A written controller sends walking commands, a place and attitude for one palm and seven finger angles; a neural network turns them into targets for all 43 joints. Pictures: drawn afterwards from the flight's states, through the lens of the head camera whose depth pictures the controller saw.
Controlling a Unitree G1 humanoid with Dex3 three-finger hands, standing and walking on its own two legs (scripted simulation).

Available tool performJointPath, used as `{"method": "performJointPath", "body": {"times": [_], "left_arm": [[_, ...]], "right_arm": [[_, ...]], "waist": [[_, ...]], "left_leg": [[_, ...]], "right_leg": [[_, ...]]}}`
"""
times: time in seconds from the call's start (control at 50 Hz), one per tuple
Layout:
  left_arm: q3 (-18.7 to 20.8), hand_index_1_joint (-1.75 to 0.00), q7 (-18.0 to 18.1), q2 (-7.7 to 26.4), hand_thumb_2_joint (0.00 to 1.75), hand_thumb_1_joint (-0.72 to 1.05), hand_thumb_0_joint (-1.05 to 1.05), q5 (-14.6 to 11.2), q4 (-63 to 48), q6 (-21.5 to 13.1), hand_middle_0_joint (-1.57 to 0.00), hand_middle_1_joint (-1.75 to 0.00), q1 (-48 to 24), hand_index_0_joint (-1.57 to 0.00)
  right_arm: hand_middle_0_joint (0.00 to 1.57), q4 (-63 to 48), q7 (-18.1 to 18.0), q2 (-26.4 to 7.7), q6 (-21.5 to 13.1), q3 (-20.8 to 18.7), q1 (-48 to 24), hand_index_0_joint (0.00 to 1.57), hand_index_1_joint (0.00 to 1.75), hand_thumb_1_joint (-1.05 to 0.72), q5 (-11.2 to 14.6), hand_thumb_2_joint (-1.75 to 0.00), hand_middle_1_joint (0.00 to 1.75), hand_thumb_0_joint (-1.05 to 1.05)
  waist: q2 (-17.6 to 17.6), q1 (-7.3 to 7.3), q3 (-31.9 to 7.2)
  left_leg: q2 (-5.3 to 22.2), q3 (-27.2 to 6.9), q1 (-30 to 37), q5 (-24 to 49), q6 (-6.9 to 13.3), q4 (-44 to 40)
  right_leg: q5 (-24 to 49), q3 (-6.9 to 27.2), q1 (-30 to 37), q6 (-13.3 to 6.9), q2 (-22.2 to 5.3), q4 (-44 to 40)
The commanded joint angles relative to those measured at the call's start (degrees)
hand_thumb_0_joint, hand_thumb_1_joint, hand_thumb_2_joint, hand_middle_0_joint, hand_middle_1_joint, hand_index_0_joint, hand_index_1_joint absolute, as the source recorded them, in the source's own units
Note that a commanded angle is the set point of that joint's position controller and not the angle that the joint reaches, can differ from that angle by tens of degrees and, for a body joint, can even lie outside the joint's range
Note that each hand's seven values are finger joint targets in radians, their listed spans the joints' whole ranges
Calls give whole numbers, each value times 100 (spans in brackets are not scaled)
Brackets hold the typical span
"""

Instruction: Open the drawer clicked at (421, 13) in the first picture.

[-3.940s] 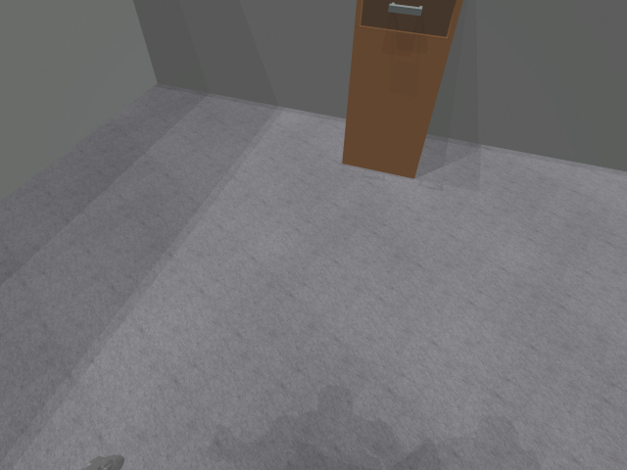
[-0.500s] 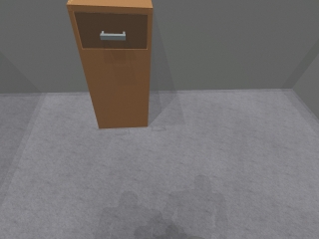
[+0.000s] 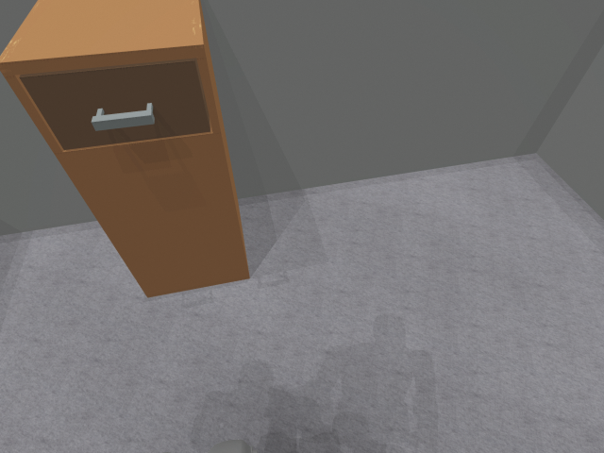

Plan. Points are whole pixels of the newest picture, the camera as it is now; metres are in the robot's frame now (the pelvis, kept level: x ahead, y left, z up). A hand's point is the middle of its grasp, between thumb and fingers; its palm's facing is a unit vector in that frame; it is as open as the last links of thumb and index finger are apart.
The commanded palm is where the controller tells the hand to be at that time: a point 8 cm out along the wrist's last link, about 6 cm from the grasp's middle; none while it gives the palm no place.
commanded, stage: turn to face it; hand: left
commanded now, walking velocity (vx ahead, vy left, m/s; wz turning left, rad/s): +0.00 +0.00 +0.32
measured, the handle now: (124, 115) +0.76 +0.40 +0.02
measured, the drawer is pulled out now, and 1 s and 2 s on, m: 0.00 0.00 0.00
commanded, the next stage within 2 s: take the last steps up to it in 0.32 s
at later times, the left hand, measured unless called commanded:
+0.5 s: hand out of the picture +0.06 +0.21 -0.16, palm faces +0.18 -0.95 -0.25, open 7.4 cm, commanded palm none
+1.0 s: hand out of the picture +0.01 +0.18 -0.18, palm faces +0.30 -0.94 -0.14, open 7.4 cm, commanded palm none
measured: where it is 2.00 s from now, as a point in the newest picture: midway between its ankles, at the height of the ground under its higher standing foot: (282, 438)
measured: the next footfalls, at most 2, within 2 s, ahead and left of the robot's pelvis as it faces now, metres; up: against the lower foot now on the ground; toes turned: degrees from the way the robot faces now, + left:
left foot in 0.14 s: +0.13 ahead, +0.13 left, +0.00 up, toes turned +12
right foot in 0.54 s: +0.12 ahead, -0.12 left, +0.00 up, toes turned +3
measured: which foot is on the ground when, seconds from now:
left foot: up 0.00-0.12, down 0.14-0.54, up 0.56-0.90, down 0.92-1.00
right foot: down 0.00-0.16, up 0.18-0.52, down 0.54-0.92, up 0.94-1.00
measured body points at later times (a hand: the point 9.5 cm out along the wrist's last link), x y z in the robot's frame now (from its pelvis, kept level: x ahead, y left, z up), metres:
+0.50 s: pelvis +0.06 +0.01 +0.00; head +0.07 +0.00 +0.45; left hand +0.05 +0.26 -0.14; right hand +0.15 -0.22 -0.15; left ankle +0.09 +0.12 -0.73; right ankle +0.06 -0.13 -0.72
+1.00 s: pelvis +0.13 +0.05 +0.00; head +0.15 +0.07 +0.45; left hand -0.01 +0.23 -0.16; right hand +0.24 -0.17 -0.15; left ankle +0.12 +0.16 -0.73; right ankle +0.09 -0.10 -0.69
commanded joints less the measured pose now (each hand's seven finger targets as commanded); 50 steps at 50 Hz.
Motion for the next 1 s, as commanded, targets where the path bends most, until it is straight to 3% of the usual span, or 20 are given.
{"method": "performJointPath", "body": {"times": [0.0, 0.08, 0.1, 0.14, 0.16, 0.24, 0.4, 0.44, 0.48, 0.52, 0.54, 0.56, 0.6, 0.64, 0.8, 0.86, 0.88, 0.9, 0.92, 0.98], "left_arm": [[54, -30, -39, 690, 90, 90, 0, 4, -130, 38, -20, -30, 354, -20], [100, -30, -22, 797, 90, 90, 0, -42, -111, 155, -20, -30, 386, -20], [101, -30, -23, 745, 90, 90, 0, -54, -126, 200, -20, -30, 402, -20], [44, -30, -46, 402, 90, 90, 0, -87, -267, 292, -20, -30, 617, -20], [36, -30, -20, 450, 90, 90, 0, -73, -299, 315, -20, -30, 414, -20], [59, -30, -85, 489, 90, 90, 0, -41, -178, 290, -20, -30, 416, -20], [20, -30, -33, 363, 90, 90, 0, -38, -194, 382, -20, -30, 596, -20], [-3, -30, -46, 328, 90, 90, 0, -36, -80, 325, -20, -30, 944, -20], [1, -30, -65, 464, 90, 90, 0, 18, 116, 232, -20, -30, 1483, -20], [139, -30, -46, 1325, 90, 90, 0, 76, -9, 209, -20, -30, 1614, -20], [178, -30, -11, 1322, 90, 90, 0, 47, -63, 175, -20, -30, 1602, -20], [157, -30, -3, 1175, 90, 90, 0, 43, -41, 108, -20, -30, 1457, -20], [68, -30, -47, 891, 90, 90, 0, 48, -80, 18, -20, -30, 1150, -20], [59, -30, -53, 768, 90, 90, 0, 46, -31, -62, -20, -30, 1313, -20], [104, -30, -87, 865, 90, 90, 0, 77, 381, -75, -20, -30, 1923, -20], [128, -30, -94, 783, 90, 90, 0, 27, 395, -13, -20, -30, 1662, -20], [84, -30, -125, 572, 90, 90, 0, 12, 353, 11, -20, -30, 1658, -20], [30, -30, -171, 235, 90, 90, 0, -21, 201, 7, -20, -30, 1576, -20], [0, -30, -169, 205, 90, 90, 0, 21, -57, -6, -20, -30, 1177, -20], [59, -30, -233, 244, 90, 90, 0, 33, -71, 21, -20, -30, 608, -20]], "right_arm": [[20, -161, 58, 13, 56, 102, 453, 20, 30, -90, 8, -90, 30, 0], [20, -279, 90, -211, 38, 67, 208, 20, 30, -90, -18, -90, 30, 0], [20, -278, 101, -400, 20, 32, 300, 20, 30, -90, -19, -90, 30, 0], [20, -402, 69, -1130, 14, -74, 421, 20, 30, -90, -67, -90, 30, 0], [20, -370, -3, -1066, -1, -67, 342, 20, 30, -90, -93, -90, 30, 0], [20, -536, -86, -1016, -51, -59, -177, 20, 30, -90, -40, -90, 30, 0], [20, -555, -22, -1136, 74, -190, -318, 20, 30, -90, -38, -90, 30, 0], [20, -535, 8, -1086, 85, -191, -429, 20, 30, -90, -22, -90, 30, 0], [20, -564, 43, -914, 105, -187, -544, 20, 30, -90, 19, -90, 30, 0], [20, -909, 143, -474, 160, -107, -802, 20, 30, -90, 17, -90, 30, 0], [20, -976, 179, -708, 203, -173, -1021, 20, 30, -90, -40, -90, 30, 0], [20, -919, 210, -702, 203, -192, -1041, 20, 30, -90, -57, -90, 30, 0], [20, -665, 270, -616, 166, -206, -559, 20, 30, -90, -64, -90, 30, 0], [20, -591, 291, -505, 121, -187, -407, 20, 30, -90, -49, -90, 30, 0], [20, -779, 309, -293, -29, -65, -908, 20, 30, -90, -7, -90, 30, 0], [20, -481, 241, -412, -138, -70, -47, 20, 30, -90, -12, -90, 30, 0], [20, -273, 167, -730, -190, -136, 546, 20, 30, -90, -26, -90, 30, 0], [20, -96, 90, -1271, -230, -273, 1230, 20, 30, -90, -79, -90, 30, 0], [20, -14, 54, -1510, -180, -313, 1631, 20, 30, -90, -76, -90, 30, 0], [20, -171, -19, -893, -225, -154, 795, 20, 30, -90, -54, -90, 30, 0]], "waist": [[-861, 183, -186], [-665, 187, -75], [-189, 132, -121], [1632, 169, -101], [1931, 58, -146], [595, 239, -547], [597, 157, -529], [670, 287, -606], [156, 505, -425], [-1907, 678, 284], [-1755, 720, 421], [-1561, 596, 700], [-983, 287, 661], [-914, 313, 438], [-1164, 616, 365], [-751, 187, 109], [57, -46, -186], [1361, -295, -511], [1548, -430, -398], [668, -151, 362]], "left_leg": [[-36, 100, 595, 267, -57, -1149], [-111, 271, 1301, 1087, -45, -2400], [25, 72, 1743, 1745, 18, -2792], [1303, -1691, 1478, 2909, 764, -3813], [1430, -2222, 1456, 2886, 1099, -4284], [1096, -1519, 2047, 3383, 1176, -3988], [888, -1312, 1788, 2387, 1145, -4101], [717, -1265, 1491, 1379, 999, -4048], [202, -913, 709, -205, 576, -3571], [-629, -36, -728, -936, 104, -1466], [-455, -342, -760, -737, 150, -640], [-351, -483, -856, -362, 189, -197], [-246, -362, -726, 371, 138, 112], [-205, -202, -618, 641, 68, -66], [-272, 226, 83, 288, 136, -1991], [-457, 540, 1844, 717, 188, -3160], [-116, 75, 2871, 472, 306, -3448], [1162, -1616, 3571, 192, 754, -3939], [1774, -2473, 3511, -87, 1216, -4516], [1475, -1817, 2183, -90, 1243, -4778]], "right_leg": [[1706, 738, -25, -425, -1562, -1242], [1031, 540, -69, -141, -1474, -754], [477, 432, -339, 61, -1312, -420], [-1361, 122, -453, 588, -430, 808], [-2110, 434, -608, 611, -239, 1745], [-1562, 1043, -1050, 614, -382, 2648], [-1352, 904, -474, 663, -236, 1410], [-901, 797, 99, 641, -140, 647], [-368, 823, 968, 610, -247, -727], [-2942, 3369, 644, -245, -2243, -2457], [-3409, 3752, 162, -396, -2407, -2728], [-3156, 3594, -60, -368, -2222, -2713], [-1901, 2335, 46, -125, -1712, -2287], [-1059, 1751, 411, -69, -1569, -2128], [-466, 1467, 785, -298, -1689, -1841], [-595, 972, 15, -76, -1288, -1058], [-524, 677, -550, 109, -980, -78], [-1196, 154, -1499, 366, -403, 1434], [-2141, 341, -2175, 368, -151, 2594], [-1206, 997, -2357, 269, -650, 3652]]}}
